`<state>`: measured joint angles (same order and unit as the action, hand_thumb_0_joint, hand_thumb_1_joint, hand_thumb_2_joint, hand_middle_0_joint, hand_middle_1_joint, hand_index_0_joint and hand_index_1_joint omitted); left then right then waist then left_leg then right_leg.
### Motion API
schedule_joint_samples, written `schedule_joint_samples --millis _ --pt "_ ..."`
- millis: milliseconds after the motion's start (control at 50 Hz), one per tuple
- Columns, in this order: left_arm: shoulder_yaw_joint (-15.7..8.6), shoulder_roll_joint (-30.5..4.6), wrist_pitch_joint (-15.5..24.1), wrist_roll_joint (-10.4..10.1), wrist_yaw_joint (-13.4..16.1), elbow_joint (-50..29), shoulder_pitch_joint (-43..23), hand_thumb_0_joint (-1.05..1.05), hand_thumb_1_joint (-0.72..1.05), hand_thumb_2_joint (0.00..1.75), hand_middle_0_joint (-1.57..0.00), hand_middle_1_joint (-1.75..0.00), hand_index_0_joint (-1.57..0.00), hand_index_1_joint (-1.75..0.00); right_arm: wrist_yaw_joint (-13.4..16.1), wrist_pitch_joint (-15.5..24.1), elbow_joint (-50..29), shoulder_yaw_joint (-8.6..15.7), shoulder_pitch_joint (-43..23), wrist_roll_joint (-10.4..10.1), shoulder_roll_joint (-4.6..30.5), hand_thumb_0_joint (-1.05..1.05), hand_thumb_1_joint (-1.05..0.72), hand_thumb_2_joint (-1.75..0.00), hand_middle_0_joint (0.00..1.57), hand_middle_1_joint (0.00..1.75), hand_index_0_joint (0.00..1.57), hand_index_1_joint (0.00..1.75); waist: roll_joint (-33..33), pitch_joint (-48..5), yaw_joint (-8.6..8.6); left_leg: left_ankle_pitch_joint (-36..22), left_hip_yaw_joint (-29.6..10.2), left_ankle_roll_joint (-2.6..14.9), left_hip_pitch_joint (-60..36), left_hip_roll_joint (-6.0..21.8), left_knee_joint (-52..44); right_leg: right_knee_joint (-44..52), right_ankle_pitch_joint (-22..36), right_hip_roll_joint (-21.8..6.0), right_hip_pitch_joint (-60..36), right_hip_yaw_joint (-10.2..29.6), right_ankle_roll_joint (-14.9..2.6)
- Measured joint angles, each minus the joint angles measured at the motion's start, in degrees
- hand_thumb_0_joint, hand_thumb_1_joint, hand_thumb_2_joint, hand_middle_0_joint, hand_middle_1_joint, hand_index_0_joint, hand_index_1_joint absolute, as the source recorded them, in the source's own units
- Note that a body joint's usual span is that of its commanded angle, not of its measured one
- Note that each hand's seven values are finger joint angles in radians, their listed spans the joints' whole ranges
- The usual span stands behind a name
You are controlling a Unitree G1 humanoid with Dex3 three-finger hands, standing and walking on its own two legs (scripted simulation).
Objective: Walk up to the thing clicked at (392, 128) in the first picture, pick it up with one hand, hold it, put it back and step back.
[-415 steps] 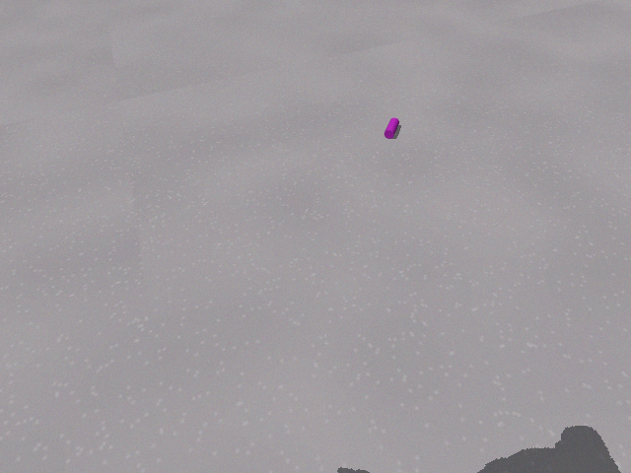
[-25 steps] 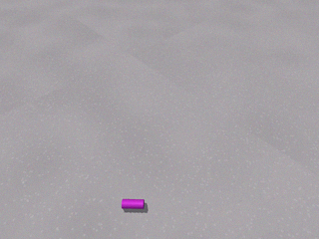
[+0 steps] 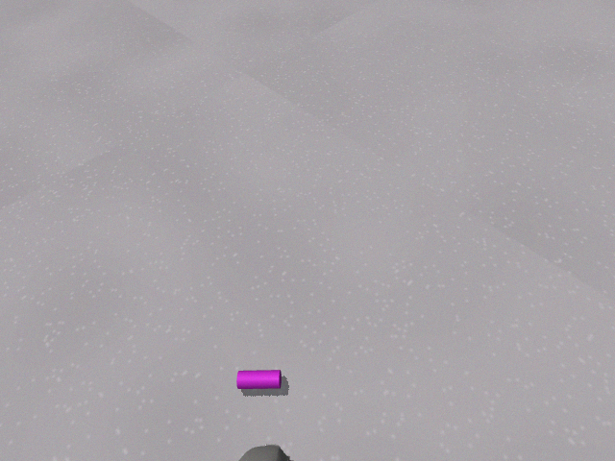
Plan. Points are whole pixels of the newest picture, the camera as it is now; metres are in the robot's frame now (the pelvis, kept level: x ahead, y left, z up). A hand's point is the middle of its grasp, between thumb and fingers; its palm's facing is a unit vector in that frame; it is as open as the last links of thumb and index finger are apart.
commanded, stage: walk up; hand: left
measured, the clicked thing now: (259, 379) +0.41 +0.22 -0.75
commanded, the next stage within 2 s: none
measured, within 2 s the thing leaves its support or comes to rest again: neither
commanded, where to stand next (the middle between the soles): +0.02 +0.02 m, yaw -1 degrees
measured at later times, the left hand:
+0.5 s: hand out of the picture -0.01 +0.26 -0.16, palm faces -0.03 -0.90 -0.44, open 7.4 cm
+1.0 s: hand out of the picture -0.01 +0.31 -0.16, palm faces +0.03 -0.93 -0.36, open 7.4 cm
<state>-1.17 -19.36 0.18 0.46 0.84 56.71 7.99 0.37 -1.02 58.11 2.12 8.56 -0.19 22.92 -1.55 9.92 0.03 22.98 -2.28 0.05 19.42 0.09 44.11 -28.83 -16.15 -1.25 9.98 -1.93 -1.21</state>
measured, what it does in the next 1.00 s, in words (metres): steps on the spot: left foot, then right foot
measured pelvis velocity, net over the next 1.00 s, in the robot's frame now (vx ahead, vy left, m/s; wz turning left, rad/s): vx -0.04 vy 0.03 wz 0.03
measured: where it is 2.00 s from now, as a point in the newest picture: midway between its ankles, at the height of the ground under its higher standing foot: outside the picture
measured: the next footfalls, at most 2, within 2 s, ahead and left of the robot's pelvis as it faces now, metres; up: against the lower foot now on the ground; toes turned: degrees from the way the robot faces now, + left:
left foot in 0.08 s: +0.09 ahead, +0.14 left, +0.00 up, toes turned +1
right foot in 0.38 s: -0.06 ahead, -0.13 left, +0.00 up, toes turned +1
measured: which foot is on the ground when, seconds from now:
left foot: up 0.00-0.06, down 0.08-0.40, up 0.42-0.72, down 0.74-1.00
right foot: down 0.00-0.10, up 0.12-0.36, down 0.38-0.76, up 0.78-1.00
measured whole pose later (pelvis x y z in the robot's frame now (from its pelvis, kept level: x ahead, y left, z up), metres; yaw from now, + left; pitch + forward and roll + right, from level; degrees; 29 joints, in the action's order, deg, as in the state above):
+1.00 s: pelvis -0.04 +0.03 -0.01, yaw +2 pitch -5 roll +0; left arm -3.1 -24.2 -1.0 -0.5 -0.6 51.7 15.7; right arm -0.2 2.1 48.8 1.9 12.5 0.8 21.4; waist 2.9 7.6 0.8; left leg 15.2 1.9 1.8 11.5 -0.4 31.5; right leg -54.0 -24.2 -0.6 25.0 5.2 -0.1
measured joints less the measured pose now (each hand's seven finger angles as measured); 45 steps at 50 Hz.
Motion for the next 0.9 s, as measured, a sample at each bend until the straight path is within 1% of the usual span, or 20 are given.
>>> schedule_joint_samples --millis 40,80,120,160,200,240,300,360,380,400,420,460,520,620,700,740,760,780,840,900 --pt "-0.19 -0.28 -1.49 -0.39 -0.09 -1.51 -1.01 0.01 0.90 0.90 -0.21 -0.30 -0.21 -0.30 0.33 -0.01 -0.89 0.06 -1.01 0.13 -0.32 0.01 -0.91 -0.90 0.20 0.30 0.20 0.30 0.66 0.95 -0.16 -3.46 1.01 0.16 0.52 -0.07 -3.57 -3.54 -1.79 -0.40 1.72 -0.18 0.32" --pt "-0.30 -0.58 -2.66 -0.87 -0.24 -2.73 -2.07 0.01 0.90 0.90 -0.21 -0.30 -0.21 -0.30 0.42 0.33 -1.81 0.32 -1.10 0.37 -0.33 0.01 -0.91 -0.90 0.20 0.30 0.20 0.30 0.86 1.14 -0.58 -12.82 1.87 0.50 -0.35 -0.09 -9.07 -8.11 -4.33 -0.59 3.73 -0.85 0.91" --pt "-0.75 -1.38 -3.63 -1.67 -0.12 -3.59 -3.94 0.01 0.90 0.90 -0.21 -0.30 -0.21 -0.30 0.57 0.24 -2.30 0.71 -1.87 0.73 -1.21 0.01 -0.91 -0.90 0.20 0.30 0.20 0.30 2.82 1.99 -0.21 -10.34 2.56 0.43 0.16 -0.98 -7.99 -14.64 -8.10 -0.84 6.68 1.19 0.98" --pt "-1.39 -1.96 -4.48 -1.96 0.28 -4.44 -5.65 0.01 0.90 0.90 -0.21 -0.30 -0.21 -0.30 0.46 0.08 -3.48 0.62 -2.73 0.84 -2.01 0.01 -0.91 -0.90 0.20 0.30 0.20 0.30 3.59 2.99 -0.39 -9.58 2.16 0.65 1.22 -0.87 -6.99 -25.24 -15.91 2.16 10.11 4.80 0.78" --pt "-1.78 -2.51 -4.87 -1.98 0.40 -5.14 -6.55 0.01 0.90 0.90 -0.20 -0.30 -0.21 -0.30 0.75 -0.16 -4.77 0.50 -3.50 1.01 -2.56 0.01 -0.90 -0.90 0.20 0.30 0.20 0.30 3.96 3.21 -0.39 -10.44 1.94 0.69 2.03 -0.33 -7.59 -34.57 -18.34 4.58 12.94 6.80 0.63" --pt "-2.04 -2.76 -4.79 -1.91 0.23 -5.72 -6.65 0.01 0.90 0.90 -0.20 -0.30 -0.21 -0.30 1.07 -0.35 -6.18 0.50 -4.32 1.27 -2.49 0.01 -0.90 -0.90 0.20 0.30 0.20 0.30 3.73 3.01 -0.21 -11.45 2.01 0.65 3.18 0.40 -8.07 -38.75 -18.22 5.38 14.14 7.39 0.90" --pt "-2.12 -2.84 -4.02 -1.58 -0.05 -5.87 -5.68 0.00 0.90 0.90 -0.20 -0.30 -0.20 -0.30 1.10 -0.35 -7.96 0.67 -5.80 1.74 -1.88 0.01 -0.90 -0.90 0.20 0.30 0.20 0.30 2.95 2.88 -0.07 -12.47 2.40 0.51 4.69 1.40 -7.89 -33.18 -17.57 3.86 11.61 6.54 1.73" --pt "-2.20 -2.79 -2.52 -1.05 -0.21 -4.80 -3.52 0.00 0.90 0.90 -0.20 -0.30 -0.21 -0.30 0.24 -0.84 -9.41 0.74 -6.56 2.16 -1.15 0.01 -0.90 -0.90 0.20 0.30 0.20 0.30 1.96 1.78 0.20 -12.19 3.02 -0.23 6.74 2.44 -5.50 -17.51 -13.94 1.77 5.59 4.42 2.00" --pt "-2.34 -2.50 -1.84 -0.68 -0.14 -4.12 -2.84 0.00 0.90 0.90 -0.20 -0.30 -0.21 -0.30 -0.10 -1.23 -9.67 0.77 -6.77 2.14 -0.68 0.01 -0.90 -0.90 0.20 0.30 0.20 0.30 0.93 1.57 0.22 -11.71 2.71 -0.52 7.66 3.13 -3.82 -13.08 -10.62 2.10 3.88 3.75 1.59" --pt "-2.38 -1.64 -1.30 -0.10 -0.01 -3.41 -2.30 0.00 0.90 0.90 -0.20 -0.30 -0.21 -0.30 -0.28 -1.69 -9.61 0.98 -6.92 2.00 0.03 0.01 -0.90 -0.90 0.20 0.30 0.20 0.30 -1.35 1.97 -0.34 -10.98 1.13 0.28 8.24 4.02 -2.08 -12.52 -9.50 3.41 3.17 2.48 1.03" --pt "-2.17 -1.16 -0.99 0.46 -0.09 -3.12 -1.24 0.00 0.90 0.90 -0.20 -0.30 -0.21 -0.30 -0.26 -2.27 -9.19 1.21 -6.59 1.80 0.20 0.01 -0.90 -0.90 0.20 0.30 0.20 0.30 -2.22 1.53 -0.49 -6.13 -0.76 0.60 8.96 3.06 0.19 -13.04 -9.48 3.66 3.34 1.98 0.60" --pt "-1.82 -0.77 -0.47 1.11 -0.11 -2.90 1.40 0.00 0.90 0.90 -0.21 -0.30 -0.21 -0.30 -0.26 -3.36 -8.04 1.41 -5.70 1.55 0.10 0.01 -0.90 -0.90 0.20 0.30 0.20 0.30 -1.47 0.21 0.89 1.42 -4.21 0.50 10.10 -1.24 8.51 -13.30 -9.13 2.52 4.01 3.54 0.14" --pt "-1.83 0.04 0.18 1.60 0.14 -1.84 3.97 0.01 0.90 0.90 -0.21 -0.30 -0.21 -0.30 -0.69 -2.76 -6.85 1.83 -3.44 0.77 0.79 0.01 -0.91 -0.90 0.20 0.30 0.20 0.30 -2.28 -0.92 0.85 0.71 -6.98 0.11 9.39 -4.22 15.10 -9.45 -6.71 1.32 2.85 3.67 0.44" --pt "-3.01 -1.01 2.39 2.15 -1.32 -4.54 8.19 0.01 0.90 0.90 -0.21 -0.30 -0.21 -0.31 -3.02 -1.62 -4.04 1.98 3.36 1.70 1.34 0.01 -0.91 -0.90 0.20 0.30 0.20 0.30 -1.80 -3.47 1.87 1.98 -2.71 -0.29 3.08 -2.91 7.92 -4.32 -5.31 -0.98 -0.34 1.67 -0.06" --pt "-3.29 -3.14 2.93 1.51 -2.05 -6.23 11.54 0.01 0.90 0.90 -0.21 -0.30 -0.21 -0.31 -3.97 -0.60 -3.49 2.04 5.23 2.17 1.46 0.01 -0.91 -0.90 0.20 0.30 0.20 0.30 -0.74 -4.00 2.76 2.12 0.68 -0.01 -0.58 -1.08 -2.20 -1.99 -4.71 -2.22 -2.36 0.67 1.14" --pt "-3.18 -4.33 2.45 1.16 -2.35 -6.41 12.96 0.01 0.90 0.90 -0.21 -0.30 -0.21 -0.30 -4.12 0.62 -4.49 2.23 5.22 1.98 1.33 0.01 -0.91 -0.90 0.20 0.30 0.20 0.30 0.02 -3.93 2.66 -2.29 2.22 0.70 -3.28 -0.73 -10.06 -3.05 -5.55 -2.76 -2.37 0.55 2.17" --pt "-3.13 -5.03 2.03 0.97 -2.38 -6.30 13.45 0.01 0.90 0.90 -0.21 -0.30 -0.21 -0.30 -3.94 1.52 -5.21 2.43 5.01 1.97 0.99 0.01 -0.91 -0.90 0.20 0.30 0.20 0.30 1.19 -3.55 2.58 -8.20 3.04 0.93 -4.51 -1.36 -12.85 -5.80 -6.79 -3.59 -1.51 1.11 1.87" --pt "-3.13 -5.48 1.39 0.71 -2.21 -5.90 13.56 0.01 0.90 0.90 -0.21 -0.30 -0.21 -0.30 -3.53 2.39 -6.03 2.60 4.73 2.21 0.48 0.01 -0.90 -0.90 0.20 0.30 0.20 0.30 2.55 -3.01 2.62 -9.96 4.01 1.10 -5.06 -2.19 -12.90 -10.79 -8.21 -3.99 0.24 2.91 1.16" --pt "-2.31 -5.37 -0.28 0.27 -1.52 -4.26 12.83 0.01 0.90 0.90 -0.20 -0.30 -0.21 -0.30 -2.79 3.82 -8.27 2.18 5.22 1.60 -0.23 0.01 -0.90 -0.90 0.20 0.30 0.20 0.30 3.07 -3.69 1.41 -8.14 4.01 1.99 -5.50 -2.13 -11.63 -25.92 -12.07 -0.38 6.97 6.50 -0.48" --pt "-1.95 -5.47 -0.18 -0.10 -1.61 -4.37 11.80 0.01 0.90 0.90 -0.20 -0.30 -0.20 -0.30 -1.93 4.37 -9.26 1.04 5.92 0.90 -0.96 0.01 -0.90 -0.90 0.20 0.30 0.20 0.30 3.96 -4.06 1.02 -8.31 4.08 2.04 -7.64 -1.68 -13.53 -29.99 -10.02 0.84 11.75 7.19 -0.52"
